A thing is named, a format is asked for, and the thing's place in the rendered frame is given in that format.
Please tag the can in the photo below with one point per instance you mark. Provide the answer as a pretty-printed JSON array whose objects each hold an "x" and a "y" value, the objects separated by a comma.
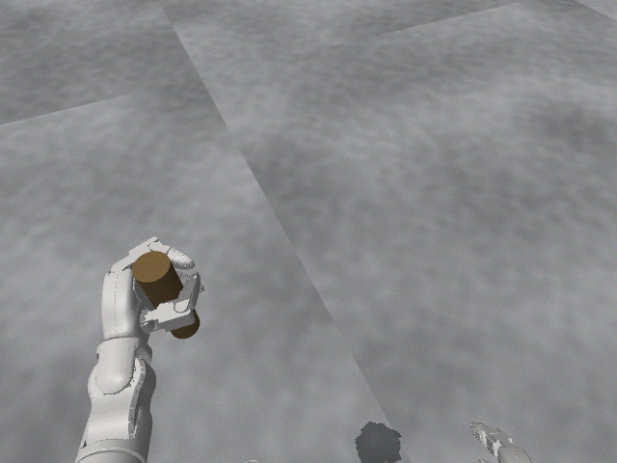
[{"x": 155, "y": 274}]

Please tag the left robot hand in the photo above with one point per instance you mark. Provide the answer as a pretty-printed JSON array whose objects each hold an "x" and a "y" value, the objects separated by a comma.
[{"x": 127, "y": 311}]

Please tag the right robot hand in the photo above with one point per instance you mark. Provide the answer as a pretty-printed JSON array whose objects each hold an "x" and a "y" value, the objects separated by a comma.
[{"x": 499, "y": 444}]

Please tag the left robot arm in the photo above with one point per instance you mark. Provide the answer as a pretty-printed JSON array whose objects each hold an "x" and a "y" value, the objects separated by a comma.
[{"x": 120, "y": 386}]

